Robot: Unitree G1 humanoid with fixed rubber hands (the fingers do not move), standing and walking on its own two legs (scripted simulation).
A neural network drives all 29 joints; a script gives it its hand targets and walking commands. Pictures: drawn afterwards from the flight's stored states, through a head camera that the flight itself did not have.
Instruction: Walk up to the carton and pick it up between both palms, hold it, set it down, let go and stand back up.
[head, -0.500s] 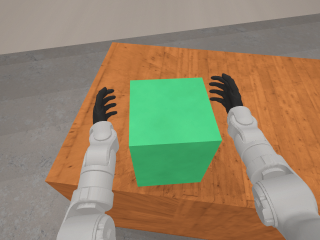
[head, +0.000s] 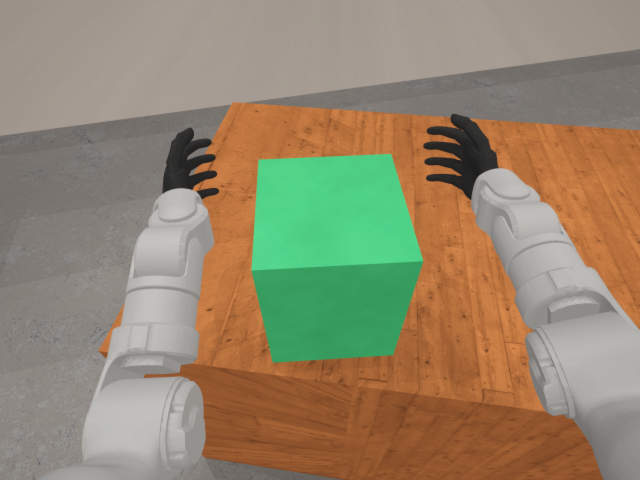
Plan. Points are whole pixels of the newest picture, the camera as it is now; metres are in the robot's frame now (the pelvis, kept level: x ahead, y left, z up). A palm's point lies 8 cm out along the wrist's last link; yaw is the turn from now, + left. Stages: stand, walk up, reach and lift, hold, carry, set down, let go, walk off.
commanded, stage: set down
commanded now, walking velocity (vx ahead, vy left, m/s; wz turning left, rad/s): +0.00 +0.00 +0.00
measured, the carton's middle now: (329, 262) +0.40 +0.01 +0.04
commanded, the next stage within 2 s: none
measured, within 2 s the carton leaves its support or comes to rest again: neither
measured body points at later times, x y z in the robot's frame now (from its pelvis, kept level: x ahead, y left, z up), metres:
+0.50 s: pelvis +0.00 +0.01 +0.00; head +0.00 +0.01 +0.45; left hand +0.38 +0.21 +0.17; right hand +0.42 -0.20 +0.15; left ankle +0.01 +0.19 -0.74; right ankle +0.04 -0.10 -0.74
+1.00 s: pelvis +0.00 +0.01 +0.00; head -0.02 +0.01 +0.45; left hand +0.31 +0.21 +0.12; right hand +0.35 -0.22 +0.11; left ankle +0.01 +0.19 -0.74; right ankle +0.04 -0.10 -0.74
